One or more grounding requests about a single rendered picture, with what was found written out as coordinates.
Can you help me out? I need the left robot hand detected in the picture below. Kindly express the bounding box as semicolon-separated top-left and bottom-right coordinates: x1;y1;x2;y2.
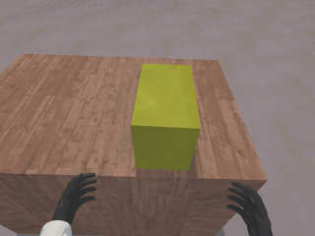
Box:
51;173;97;225

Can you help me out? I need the pedestal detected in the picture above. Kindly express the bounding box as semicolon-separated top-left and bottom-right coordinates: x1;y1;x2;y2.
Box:
0;53;268;236

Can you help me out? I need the carton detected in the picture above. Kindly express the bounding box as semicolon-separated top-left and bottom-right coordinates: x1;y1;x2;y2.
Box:
131;63;201;171

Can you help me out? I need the right robot hand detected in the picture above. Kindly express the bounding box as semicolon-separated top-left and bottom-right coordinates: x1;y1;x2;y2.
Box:
227;182;273;236

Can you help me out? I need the robot left forearm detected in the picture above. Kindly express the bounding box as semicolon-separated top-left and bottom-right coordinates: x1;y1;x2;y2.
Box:
40;220;72;236

